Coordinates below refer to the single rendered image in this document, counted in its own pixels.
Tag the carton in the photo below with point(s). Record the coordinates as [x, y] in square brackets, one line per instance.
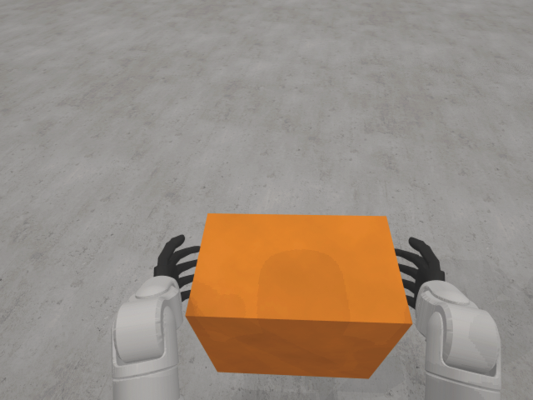
[300, 295]

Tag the right robot forearm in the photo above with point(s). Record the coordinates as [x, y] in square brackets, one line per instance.
[463, 345]

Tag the robot left hand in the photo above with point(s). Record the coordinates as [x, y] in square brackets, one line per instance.
[167, 260]

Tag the robot right hand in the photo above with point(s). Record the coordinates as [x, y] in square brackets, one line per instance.
[428, 268]

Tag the left robot forearm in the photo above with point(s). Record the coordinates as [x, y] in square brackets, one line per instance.
[144, 343]

